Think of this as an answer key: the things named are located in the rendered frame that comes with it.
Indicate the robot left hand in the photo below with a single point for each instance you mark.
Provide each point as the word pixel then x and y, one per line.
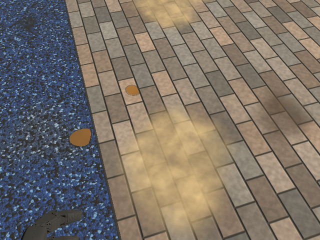
pixel 51 221

